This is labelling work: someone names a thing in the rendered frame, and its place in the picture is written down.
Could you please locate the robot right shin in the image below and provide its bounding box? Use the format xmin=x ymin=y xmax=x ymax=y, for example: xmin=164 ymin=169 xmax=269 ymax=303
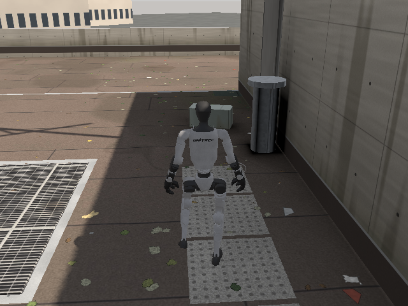
xmin=214 ymin=214 xmax=224 ymax=257

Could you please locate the robot right forearm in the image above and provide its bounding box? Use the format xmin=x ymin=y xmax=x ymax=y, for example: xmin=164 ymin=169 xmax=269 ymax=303
xmin=230 ymin=154 xmax=244 ymax=180

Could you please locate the left robot hand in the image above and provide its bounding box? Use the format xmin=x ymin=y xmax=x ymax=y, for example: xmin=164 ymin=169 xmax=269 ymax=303
xmin=164 ymin=180 xmax=179 ymax=194

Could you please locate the left robot upper arm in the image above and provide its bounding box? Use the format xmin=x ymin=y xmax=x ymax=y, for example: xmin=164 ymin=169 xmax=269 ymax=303
xmin=173 ymin=129 xmax=190 ymax=165

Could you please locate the right robot hand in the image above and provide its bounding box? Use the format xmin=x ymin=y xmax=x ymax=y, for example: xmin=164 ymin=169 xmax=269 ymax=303
xmin=231 ymin=177 xmax=245 ymax=192

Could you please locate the robot left forearm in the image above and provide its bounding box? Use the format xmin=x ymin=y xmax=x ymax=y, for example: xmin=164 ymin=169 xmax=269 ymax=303
xmin=166 ymin=155 xmax=179 ymax=182

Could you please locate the left robot foot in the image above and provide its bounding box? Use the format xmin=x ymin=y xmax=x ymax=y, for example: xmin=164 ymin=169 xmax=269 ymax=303
xmin=178 ymin=239 xmax=187 ymax=249

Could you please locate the right robot upper arm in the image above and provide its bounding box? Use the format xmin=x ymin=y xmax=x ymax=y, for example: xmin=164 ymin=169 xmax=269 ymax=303
xmin=217 ymin=129 xmax=236 ymax=164

